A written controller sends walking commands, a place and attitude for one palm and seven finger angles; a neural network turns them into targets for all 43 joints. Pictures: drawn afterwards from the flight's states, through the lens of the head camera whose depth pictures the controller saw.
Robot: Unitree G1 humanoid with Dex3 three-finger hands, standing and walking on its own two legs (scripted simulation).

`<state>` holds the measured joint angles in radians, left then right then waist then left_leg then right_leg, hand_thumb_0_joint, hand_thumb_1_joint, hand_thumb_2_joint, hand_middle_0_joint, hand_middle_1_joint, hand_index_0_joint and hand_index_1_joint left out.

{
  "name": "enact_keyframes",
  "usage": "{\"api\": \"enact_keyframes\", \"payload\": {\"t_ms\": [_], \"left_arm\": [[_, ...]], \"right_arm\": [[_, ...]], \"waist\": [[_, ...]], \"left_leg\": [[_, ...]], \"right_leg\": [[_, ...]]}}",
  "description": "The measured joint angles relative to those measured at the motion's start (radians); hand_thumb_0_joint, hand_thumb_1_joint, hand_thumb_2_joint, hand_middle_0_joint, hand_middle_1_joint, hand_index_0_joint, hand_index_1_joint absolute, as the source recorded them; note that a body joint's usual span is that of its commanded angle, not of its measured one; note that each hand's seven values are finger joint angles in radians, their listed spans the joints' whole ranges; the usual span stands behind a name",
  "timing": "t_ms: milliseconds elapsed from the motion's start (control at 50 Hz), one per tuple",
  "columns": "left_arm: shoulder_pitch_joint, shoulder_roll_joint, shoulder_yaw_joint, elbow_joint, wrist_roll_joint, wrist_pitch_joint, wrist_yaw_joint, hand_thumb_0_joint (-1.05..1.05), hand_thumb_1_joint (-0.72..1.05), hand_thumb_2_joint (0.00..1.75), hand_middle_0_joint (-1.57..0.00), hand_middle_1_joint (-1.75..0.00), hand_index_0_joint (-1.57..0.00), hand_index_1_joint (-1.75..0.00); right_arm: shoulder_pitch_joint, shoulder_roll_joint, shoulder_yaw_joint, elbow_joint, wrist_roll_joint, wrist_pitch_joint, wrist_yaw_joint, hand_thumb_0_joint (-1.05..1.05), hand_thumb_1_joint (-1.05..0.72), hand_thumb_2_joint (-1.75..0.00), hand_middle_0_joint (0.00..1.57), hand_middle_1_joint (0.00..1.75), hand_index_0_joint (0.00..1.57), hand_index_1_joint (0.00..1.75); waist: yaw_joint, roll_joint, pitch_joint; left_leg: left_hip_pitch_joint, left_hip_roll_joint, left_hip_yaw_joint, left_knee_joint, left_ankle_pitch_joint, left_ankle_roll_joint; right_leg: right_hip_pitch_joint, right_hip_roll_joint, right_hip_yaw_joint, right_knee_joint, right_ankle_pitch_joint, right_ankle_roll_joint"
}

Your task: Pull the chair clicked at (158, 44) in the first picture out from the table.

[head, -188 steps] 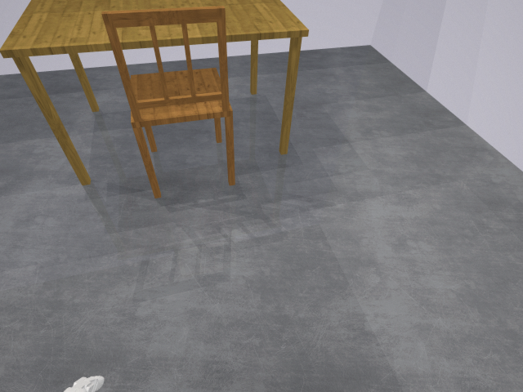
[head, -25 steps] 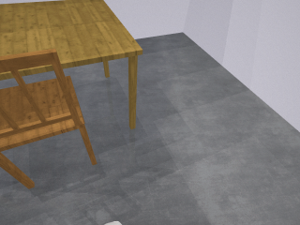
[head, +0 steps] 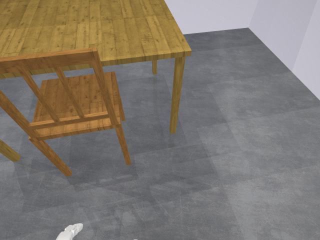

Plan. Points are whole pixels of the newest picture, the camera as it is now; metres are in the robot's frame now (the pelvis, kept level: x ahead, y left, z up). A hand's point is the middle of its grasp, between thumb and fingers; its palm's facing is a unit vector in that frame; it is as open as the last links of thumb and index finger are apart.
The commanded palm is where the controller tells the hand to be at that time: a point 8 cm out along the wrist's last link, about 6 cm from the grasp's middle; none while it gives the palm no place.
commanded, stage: turn to face it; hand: left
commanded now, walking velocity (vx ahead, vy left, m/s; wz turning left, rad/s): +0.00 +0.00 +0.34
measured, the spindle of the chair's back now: (42, 98) +0.60 +0.47 -0.08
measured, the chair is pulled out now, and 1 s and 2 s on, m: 0.00 0.00 0.00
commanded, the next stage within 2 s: take the last steps up to it in 0.18 s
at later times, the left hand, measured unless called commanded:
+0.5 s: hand out of the picture -0.07 +0.18 -0.17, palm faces +0.29 -0.93 -0.21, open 7.4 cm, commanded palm none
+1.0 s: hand (81, 225) +0.19 +0.24 -0.17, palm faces +0.19 -0.96 -0.19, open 7.4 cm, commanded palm none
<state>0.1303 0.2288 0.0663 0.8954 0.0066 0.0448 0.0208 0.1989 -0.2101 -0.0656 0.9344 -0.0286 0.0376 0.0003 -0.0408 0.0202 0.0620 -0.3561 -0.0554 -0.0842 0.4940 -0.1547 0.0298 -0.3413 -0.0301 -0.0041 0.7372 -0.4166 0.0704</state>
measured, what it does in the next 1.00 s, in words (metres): walks ahead: right foot, then left foot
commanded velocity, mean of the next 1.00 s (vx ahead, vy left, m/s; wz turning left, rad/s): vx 0.20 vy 0.02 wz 0.09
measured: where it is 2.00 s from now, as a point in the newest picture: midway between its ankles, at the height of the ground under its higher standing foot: outside the picture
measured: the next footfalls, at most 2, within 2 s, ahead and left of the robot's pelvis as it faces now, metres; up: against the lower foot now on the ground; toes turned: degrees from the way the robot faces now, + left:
right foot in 0.04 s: +0.03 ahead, -0.13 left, +0.00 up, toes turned +0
left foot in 0.52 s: -0.01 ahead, +0.11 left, +0.00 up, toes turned +17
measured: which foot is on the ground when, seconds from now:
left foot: down 0.00-0.04, up 0.06-0.50, down 0.52-1.00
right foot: up 0.00-0.02, down 0.04-0.52, up 0.54-0.98, down 1.00-1.00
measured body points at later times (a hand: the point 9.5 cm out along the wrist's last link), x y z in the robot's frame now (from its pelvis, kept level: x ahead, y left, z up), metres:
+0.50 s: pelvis +0.00 +0.00 +0.00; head +0.01 +0.01 +0.45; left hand -0.09 +0.23 -0.16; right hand +0.15 -0.22 -0.14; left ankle -0.06 +0.10 -0.73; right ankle -0.01 -0.13 -0.74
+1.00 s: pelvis +0.13 +0.04 -0.02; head +0.15 +0.04 +0.43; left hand +0.18 +0.29 -0.16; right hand +0.06 -0.18 -0.17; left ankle -0.05 +0.10 -0.73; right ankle +0.24 -0.02 -0.74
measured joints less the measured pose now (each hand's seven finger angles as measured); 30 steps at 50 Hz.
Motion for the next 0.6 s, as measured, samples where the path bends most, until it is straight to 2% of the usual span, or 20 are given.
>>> {"api": "enact_keyframes", "payload": {"t_ms": [40,100,120,180,220,280,340,440,500,520,540,580,600], "left_arm": [[0.014,-0.005,-0.009,-0.014,-0.001,-0.013,0.000,0.01,0.90,0.90,-0.20,-0.30,-0.20,-0.30],[0.036,-0.030,-0.026,-0.012,0.011,-0.021,0.002,0.00,0.90,0.90,-0.20,-0.30,-0.20,-0.30],[0.047,-0.037,-0.031,-0.010,0.012,-0.020,0.002,0.00,0.90,0.90,-0.20,-0.30,-0.20,-0.30],[0.078,-0.049,-0.036,0.000,0.010,-0.024,0.003,0.01,0.90,0.90,-0.20,-0.30,-0.20,-0.30],[0.093,-0.054,-0.040,0.008,0.010,-0.030,0.002,0.01,0.90,0.90,-0.20,-0.30,-0.20,-0.30],[0.113,-0.060,-0.044,0.019,0.013,-0.038,0.001,0.01,0.90,0.90,-0.20,-0.30,-0.20,-0.30],[0.135,-0.063,-0.046,0.034,0.018,-0.044,-0.002,0.01,0.90,0.90,-0.20,-0.30,-0.20,-0.30],[0.188,-0.049,-0.038,0.083,0.025,-0.054,-0.013,0.00,0.90,0.90,-0.20,-0.30,-0.20,-0.30],[0.231,-0.024,-0.027,0.121,0.023,-0.050,-0.017,0.00,0.90,0.90,-0.20,-0.30,-0.20,-0.30],[0.248,-0.017,-0.023,0.132,0.019,-0.044,-0.019,0.00,0.90,0.90,-0.20,-0.30,-0.20,-0.30],[0.254,-0.007,-0.019,0.148,0.016,-0.034,-0.020,0.01,0.90,0.90,-0.20,-0.30,-0.20,-0.30],[0.264,0.008,-0.016,0.175,0.018,-0.011,-0.020,0.01,0.90,0.90,-0.20,-0.30,-0.20,-0.30],[0.267,0.011,-0.015,0.185,0.021,-0.005,-0.022,0.01,0.90,0.90,-0.20,-0.30,-0.20,-0.30]], "right_arm": [[0.007,-0.010,-0.005,-0.003,0.005,0.007,0.001,0.00,-0.91,-0.90,0.21,0.30,0.20,0.30],[0.007,-0.032,-0.021,0.005,0.008,0.024,0.001,0.00,-0.91,-0.90,0.20,0.30,0.20,0.30],[0.010,-0.036,-0.024,0.007,0.005,0.029,0.003,0.00,-0.91,-0.90,0.20,0.30,0.20,0.30],[0.013,-0.044,-0.025,0.017,0.003,0.033,0.009,0.00,-0.91,-0.90,0.20,0.30,0.20,0.30],[0.013,-0.044,-0.022,0.023,0.004,0.032,0.010,0.00,-0.91,-0.90,0.20,0.30,0.20,0.30],[0.006,-0.040,-0.015,0.037,0.007,0.037,0.007,0.00,-0.91,-0.90,0.20,0.30,0.20,0.30],[-0.012,-0.036,-0.005,0.051,0.009,0.040,0.005,0.00,-0.91,-0.90,0.20,0.30,0.20,0.30],[-0.041,-0.020,0.012,0.056,0.008,0.026,0.015,0.00,-0.91,-0.90,0.20,0.30,0.20,0.30],[-0.048,-0.006,0.025,0.047,0.008,-0.002,0.018,0.00,-0.91,-0.90,0.20,0.30,0.20,0.30],[-0.045,-0.004,0.029,0.039,0.008,-0.018,0.018,0.00,-0.91,-0.90,0.20,0.30,0.20,0.30],[-0.046,0.005,0.031,0.038,0.005,-0.033,0.014,0.00,-0.91,-0.90,0.20,0.30,0.20,0.30],[-0.034,0.024,0.040,0.035,0.004,-0.047,0.008,0.00,-0.91,-0.90,0.20,0.30,0.20,0.30],[-0.020,0.032,0.045,0.036,0.003,-0.052,0.004,0.00,-0.91,-0.90,0.20,0.30,0.20,0.30]], "waist": [[0.005,0.001,-0.011],[0.007,0.030,-0.011],[0.007,0.032,-0.016],[0.010,0.024,-0.020],[0.011,0.016,-0.016],[0.020,0.002,-0.007],[0.038,-0.010,0.002],[0.075,-0.033,-0.001],[0.092,-0.054,-0.018],[0.092,-0.053,-0.028],[0.093,-0.065,-0.028],[0.097,-0.080,-0.032],[0.093,-0.080,-0.040]], "left_leg": [[-0.021,-0.015,-0.012,0.039,-0.015,-0.018],[-0.097,-0.019,-0.007,0.281,-0.227,-0.038],[-0.123,-0.019,0.004,0.381,-0.255,-0.042],[-0.163,0.007,0.038,0.591,-0.233,-0.060],[-0.158,0.031,0.048,0.634,-0.217,-0.073],[-0.120,0.060,0.057,0.599,-0.232,-0.086],[-0.063,0.076,0.070,0.494,-0.268,-0.086],[0.031,0.077,0.115,0.314,-0.307,-0.060],[0.122,0.069,0.153,0.120,-0.257,-0.039],[0.152,0.070,0.153,0.044,-0.204,-0.021],[0.154,0.062,0.158,0.046,-0.166,-0.007],[0.176,0.055,0.174,0.058,-0.187,0.010],[0.195,0.054,0.177,0.041,-0.196,0.014]], "right_leg": [[0.073,0.004,-0.006,-0.164,0.078,-0.014],[0.089,0.005,-0.040,-0.163,0.092,-0.070],[0.100,-0.002,-0.053,-0.171,0.092,-0.080],[0.136,-0.020,-0.079,-0.214,0.108,-0.089],[0.151,-0.030,-0.096,-0.234,0.116,-0.091],[0.162,-0.045,-0.122,-0.244,0.119,-0.092],[0.162,-0.058,-0.142,-0.241,0.116,-0.087],[0.164,-0.079,-0.172,-0.238,0.111,-0.065],[0.159,-0.097,-0.183,-0.209,0.090,-0.041],[0.146,-0.099,-0.187,-0.175,0.070,-0.036],[0.123,-0.104,-0.169,-0.106,0.013,-0.037],[0.056,-0.090,-0.114,0.072,-0.077,-0.053],[0.021,-0.082,-0.101,0.149,-0.079,-0.059]]}}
